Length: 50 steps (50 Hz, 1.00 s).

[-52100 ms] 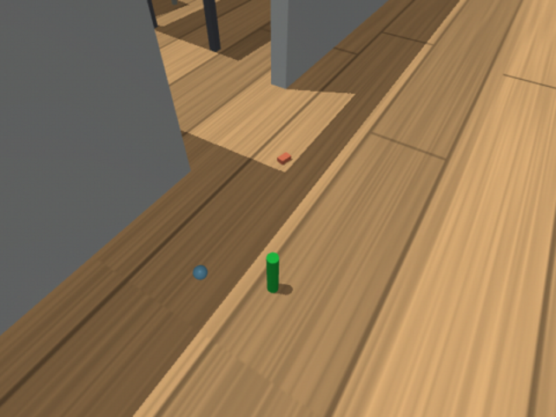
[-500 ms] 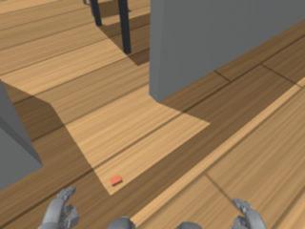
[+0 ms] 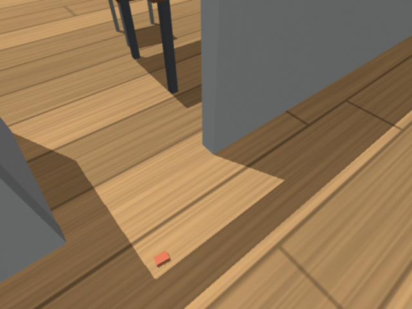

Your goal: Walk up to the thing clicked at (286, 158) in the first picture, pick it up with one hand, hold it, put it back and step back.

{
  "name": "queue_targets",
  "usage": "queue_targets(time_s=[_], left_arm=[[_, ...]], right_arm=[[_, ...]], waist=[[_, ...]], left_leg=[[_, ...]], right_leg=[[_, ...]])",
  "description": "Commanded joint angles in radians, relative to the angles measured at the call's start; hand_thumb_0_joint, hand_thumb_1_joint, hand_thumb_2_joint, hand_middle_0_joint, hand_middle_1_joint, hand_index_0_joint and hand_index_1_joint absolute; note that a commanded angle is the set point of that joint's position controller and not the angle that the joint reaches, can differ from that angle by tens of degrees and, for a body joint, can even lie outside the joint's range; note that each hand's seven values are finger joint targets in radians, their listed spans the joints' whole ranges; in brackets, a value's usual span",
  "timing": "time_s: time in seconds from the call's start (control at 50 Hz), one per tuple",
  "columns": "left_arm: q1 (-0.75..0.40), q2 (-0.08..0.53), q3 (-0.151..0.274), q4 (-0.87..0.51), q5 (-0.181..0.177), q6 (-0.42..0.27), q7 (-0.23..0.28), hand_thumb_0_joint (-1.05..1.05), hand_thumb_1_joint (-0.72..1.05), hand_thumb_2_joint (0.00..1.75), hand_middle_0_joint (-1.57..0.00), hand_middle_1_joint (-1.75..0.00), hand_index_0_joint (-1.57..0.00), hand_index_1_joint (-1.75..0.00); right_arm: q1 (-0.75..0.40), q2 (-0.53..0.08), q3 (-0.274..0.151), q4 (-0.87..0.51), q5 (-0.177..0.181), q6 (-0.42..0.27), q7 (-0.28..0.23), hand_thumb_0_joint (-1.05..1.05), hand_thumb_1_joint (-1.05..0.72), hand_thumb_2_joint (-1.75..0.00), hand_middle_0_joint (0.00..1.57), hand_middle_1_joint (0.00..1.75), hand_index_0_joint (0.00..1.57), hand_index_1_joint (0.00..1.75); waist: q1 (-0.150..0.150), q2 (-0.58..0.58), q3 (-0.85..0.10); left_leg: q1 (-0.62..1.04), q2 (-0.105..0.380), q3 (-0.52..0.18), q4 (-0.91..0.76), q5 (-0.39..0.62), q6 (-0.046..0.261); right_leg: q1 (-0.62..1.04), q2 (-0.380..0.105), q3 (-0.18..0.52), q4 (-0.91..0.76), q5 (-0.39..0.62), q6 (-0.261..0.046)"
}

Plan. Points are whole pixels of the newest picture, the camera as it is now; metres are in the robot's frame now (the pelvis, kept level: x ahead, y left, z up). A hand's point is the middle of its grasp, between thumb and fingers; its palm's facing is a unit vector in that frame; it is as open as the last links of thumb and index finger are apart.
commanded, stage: stand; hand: left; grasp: from above
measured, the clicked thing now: (161, 258) +0.47 +0.23 -0.76
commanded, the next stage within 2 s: step back in 1.86 s
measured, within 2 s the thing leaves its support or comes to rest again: neither
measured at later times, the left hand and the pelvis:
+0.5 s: hand out of the picture +0.05 +0.23 -0.16, palm faces +0.00 -0.94 -0.33, open 7.4 cm; pelvis +0.00 -0.01 +0.00, yaw +0 degrees
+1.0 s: hand out of the picture +0.06 +0.18 -0.17, palm faces -0.02 -0.97 -0.25, open 7.4 cm; pelvis +0.02 -0.01 +0.01, yaw -1 degrees
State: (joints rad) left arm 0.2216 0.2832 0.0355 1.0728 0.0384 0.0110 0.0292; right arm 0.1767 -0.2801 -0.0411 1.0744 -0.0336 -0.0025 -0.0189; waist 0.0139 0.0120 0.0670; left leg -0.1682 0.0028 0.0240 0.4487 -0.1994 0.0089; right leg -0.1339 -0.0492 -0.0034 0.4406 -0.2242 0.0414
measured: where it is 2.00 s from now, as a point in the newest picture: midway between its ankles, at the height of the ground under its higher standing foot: outside the picture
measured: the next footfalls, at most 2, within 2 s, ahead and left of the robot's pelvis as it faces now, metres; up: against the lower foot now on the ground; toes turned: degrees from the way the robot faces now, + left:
none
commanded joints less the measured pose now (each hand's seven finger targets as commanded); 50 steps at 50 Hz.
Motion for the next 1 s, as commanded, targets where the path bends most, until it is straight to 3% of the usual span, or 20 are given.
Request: queue_targets(time_s=[0.0, 0.1, 0.14, 0.18, 0.22, 0.28, 0.34, 0.46, 0.58, 0.62, 0.68, 0.72, 0.76, 0.82, 0.86, 0.98], left_arm=[[-0.046, 0.181, 0.029, -0.036, -0.003, -0.025, 0.009, 0.0, 0.9, 0.9, -0.2, -0.3, -0.2, -0.3], [-0.048, 0.19, 0.028, -0.011, -0.006, -0.028, 0.007, 0.0, 0.9, 0.9, -0.2, -0.3, -0.2, -0.3], [-0.044, 0.196, 0.027, -0.002, -0.004, -0.027, 0.006, 0.0, 0.9, 0.9, -0.2, -0.3, -0.2, -0.3], [-0.059, 0.196, 0.027, 0.0, -0.007, -0.029, 0.007, 0.0, 0.9, 0.9, -0.2, -0.3, -0.2, -0.3], [-0.072, 0.198, 0.027, 0.002, -0.008, -0.027, 0.005, 0.0, 0.9, 0.9, -0.2, -0.3, -0.2, -0.3], [-0.069, 0.196, 0.024, 0.01, -0.01, -0.032, 0.003, 0.0, 0.9, 0.9, -0.2, -0.3, -0.2, -0.3], [-0.089, 0.213, 0.028, 0.009, -0.012, -0.032, 0.002, 0.0, 0.9, 0.9, -0.2, -0.3, -0.2, -0.3], [-0.071, 0.182, 0.016, 0.029, -0.015, -0.026, 0.0, 0.0, 0.9, 0.9, -0.2, -0.3, -0.2, -0.3], [-0.077, 0.162, 0.011, 0.032, -0.02, -0.029, 0.0, 0.0, 0.9, 0.9, -0.2, -0.3, -0.2, -0.3], [-0.093, 0.181, 0.016, 0.027, -0.018, -0.029, 0.002, 0.0, 0.9, 0.9, -0.2, -0.3, -0.2, -0.3], [-0.076, 0.133, 0.008, 0.04, -0.02, -0.023, 0.001, 0.0, 0.9, 0.9, -0.2, -0.3, -0.2, -0.3], [-0.069, 0.137, 0.01, 0.045, -0.021, -0.02, -0.001, 0.0, 0.9, 0.9, -0.2, -0.3, -0.2, -0.3], [-0.051, 0.091, 0.0, 0.06, -0.022, -0.014, -0.002, 0.0, 0.9, 0.9, -0.2, -0.3, -0.2, -0.3], [-0.059, 0.099, 0.003, 0.055, -0.022, -0.018, 0.001, 0.0, 0.9, 0.9, -0.2, -0.3, -0.2, -0.3], [-0.058, 0.096, 0.005, 0.056, -0.022, -0.02, 0.004, 0.0, 0.9, 0.9, -0.2, -0.3, -0.2, -0.3], [-0.038, 0.061, 0.002, 0.07, -0.019, -0.016, 0.007, 0.0, 0.9, 0.9, -0.2, -0.3, -0.2, -0.3]], right_arm=[[-0.052, -0.201, -0.036, -0.049, 0.004, -0.02, -0.009, 0.0, -0.9, -0.9, 0.2, 0.3, 0.2, 0.3], [-0.059, -0.205, -0.034, -0.028, 0.006, -0.018, -0.006, 0.0, -0.9, -0.9, 0.2, 0.3, 0.2, 0.3], [-0.063, -0.204, -0.031, -0.024, 0.007, -0.015, -0.003, 0.0, -0.9, -0.9, 0.2, 0.3, 0.2, 0.3], [-0.064, -0.2, -0.03, -0.021, 0.008, -0.015, -0.002, 0.0, -0.9, -0.9, 0.2, 0.3, 0.2, 0.3], [-0.057, -0.199, -0.026, -0.012, 0.007, -0.013, -0.002, 0.0, -0.9, -0.9, 0.2, 0.3, 0.2, 0.3], [-0.071, -0.203, -0.025, -0.012, 0.011, -0.016, 0.0, 0.0, -0.9, -0.9, 0.2, 0.3, 0.2, 0.3], [-0.051, -0.208, -0.022, 0.0, 0.009, -0.016, 0.0, 0.0, -0.9, -0.9, 0.2, 0.3, 0.2, 0.3], [-0.064, -0.192, -0.012, 0.011, 0.014, -0.012, 0.002, 0.0, -0.9, -0.9, 0.2, 0.3, 0.2, 0.3], [-0.054, -0.173, -0.002, 0.027, 0.017, -0.012, 0.001, 0.0, -0.9, -0.9, 0.2, 0.3, 0.2, 0.3], [-0.053, -0.183, -0.003, 0.026, 0.015, -0.011, 0.0, 0.0, -0.9, -0.9, 0.2, 0.3, 0.2, 0.3], [-0.036, -0.142, 0.006, 0.042, 0.018, -0.007, -0.002, 0.0, -0.9, -0.9, 0.2, 0.3, 0.2, 0.3], [-0.024, -0.136, 0.011, 0.05, 0.016, -0.006, -0.002, 0.0, -0.9, -0.9, 0.2, 0.3, 0.2, 0.3], [-0.027, -0.103, 0.016, 0.057, 0.018, -0.004, -0.004, 0.0, -0.9, -0.9, 0.2, 0.3, 0.2, 0.3], [-0.021, -0.112, 0.014, 0.061, 0.02, -0.006, -0.005, 0.0, -0.9, -0.9, 0.2, 0.3, 0.2, 0.3], [-0.017, -0.11, 0.011, 0.061, 0.019, -0.008, -0.009, 0.0, -0.9, -0.9, 0.2, 0.3, 0.2, 0.3], [0.005, -0.077, 0.015, 0.076, 0.017, -0.006, -0.012, 0.0, -0.9, -0.9, 0.2, 0.3, 0.2, 0.3]], waist=[[-0.002, 0.007, -0.007], [0.001, -0.002, -0.014], [0.002, -0.011, 0.019], [-0.003, -0.017, -0.011], [-0.007, 0.001, 0.008], [-0.006, -0.017, -0.019], [-0.016, -0.019, -0.011], [-0.009, -0.023, -0.005], [-0.013, -0.022, -0.04], [-0.018, -0.024, -0.019], [-0.018, -0.008, -0.038], [-0.015, -0.004, -0.016], [-0.011, -0.012, -0.036], [-0.013, -0.021, -0.045], [-0.016, -0.018, -0.082], [-0.018, -0.022, -0.043]], left_leg=[[0.002, 0.096, -0.132, -0.167, -0.079, 0.014], [0.011, 0.099, -0.128, -0.175, -0.086, 0.015], [-0.011, 0.095, -0.13, -0.183, -0.13, 0.012], [0.016, 0.096, -0.119, -0.17, -0.085, 0.015], [-0.013, 0.099, -0.125, -0.185, -0.13, 0.013], [0.024, 0.099, -0.116, -0.169, -0.055, 0.014], [0.021, 0.099, -0.109, -0.165, -0.062, 0.013], [0.029, 0.096, -0.104, -0.172, -0.055, 0.01], [0.067, 0.103, -0.086, -0.15, 0.045, 0.012], [0.039, 0.1, -0.088, -0.16, 0.031, 0.009], [0.044, 0.1, -0.079, -0.154, 0.033, 0.01], [0.022, 0.096, -0.081, -0.173, 0.002, 0.005], [0.046, 0.095, -0.075, -0.168, 0.05, 0.002], [0.057, 0.099, -0.073, -0.155, 0.106, 0.003], [0.085, 0.103, -0.065, -0.135, 0.175, 0.01], [0.068, 0.097, -0.059, -0.143, 0.133, 0.009]], right_leg=[[-0.034, -0.051, 0.059, -0.108, 0.005, -0.045], [-0.025, -0.057, 0.068, -0.133, 0.009, -0.044], [-0.048, -0.049, 0.063, -0.145, -0.047, -0.04], [-0.038, -0.061, 0.074, -0.149, -0.025, -0.046], [-0.039, -0.055, 0.072, -0.148, -0.043, -0.046], [-0.03, -0.064, 0.077, -0.158, -0.002, -0.047], [-0.044, -0.066, 0.088, -0.169, -0.019, -0.047], [-0.049, -0.056, 0.08, -0.174, -0.026, -0.047], [-0.021, -0.064, 0.085, -0.166, 0.086, -0.049], [-0.024, -0.061, 0.085, -0.173, 0.054, -0.048], [-0.007, -0.06, 0.079, -0.164, 0.089, -0.05], [-0.014, -0.055, 0.079, -0.163, 0.064, -0.05], [-0.013, -0.049, 0.069, -0.154, 0.093, -0.049], [-0.005, -0.052, 0.07, -0.15, 0.135, -0.047], [0.018, -0.06, 0.073, -0.141, 0.217, -0.048], [-0.004, -0.051, 0.065, -0.145, 0.178, -0.044]])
